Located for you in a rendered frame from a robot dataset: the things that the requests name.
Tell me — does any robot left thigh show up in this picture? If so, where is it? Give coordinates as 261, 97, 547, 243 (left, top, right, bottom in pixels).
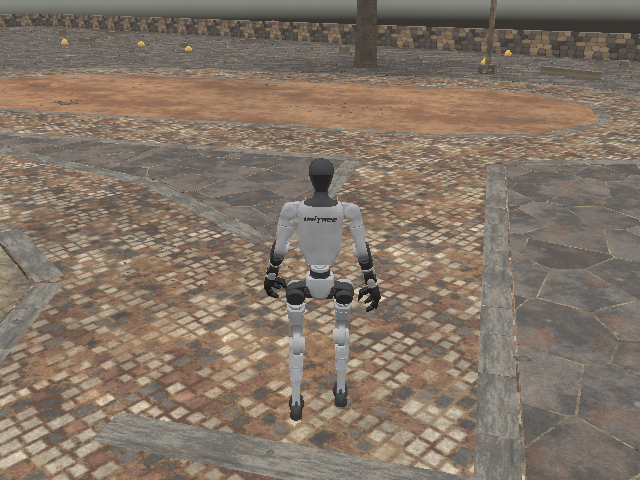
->
286, 280, 306, 355

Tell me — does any left robot upper arm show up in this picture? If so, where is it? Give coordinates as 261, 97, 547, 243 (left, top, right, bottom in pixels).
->
274, 201, 300, 256

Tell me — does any left robot shin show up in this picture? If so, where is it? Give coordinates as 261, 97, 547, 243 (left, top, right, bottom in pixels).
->
289, 337, 303, 406

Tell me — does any left robot forearm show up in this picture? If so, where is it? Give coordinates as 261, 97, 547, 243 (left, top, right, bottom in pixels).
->
266, 240, 284, 280

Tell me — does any left robot hand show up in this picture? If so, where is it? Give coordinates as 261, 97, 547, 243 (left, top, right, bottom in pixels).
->
264, 277, 287, 298

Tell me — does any right robot upper arm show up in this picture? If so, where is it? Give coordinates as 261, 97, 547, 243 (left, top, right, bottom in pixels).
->
342, 202, 368, 258

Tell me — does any right robot hand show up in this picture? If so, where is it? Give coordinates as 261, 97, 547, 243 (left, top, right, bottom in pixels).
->
358, 285, 381, 312

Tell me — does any right robot forearm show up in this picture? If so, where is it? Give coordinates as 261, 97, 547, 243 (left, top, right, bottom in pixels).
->
358, 242, 378, 288

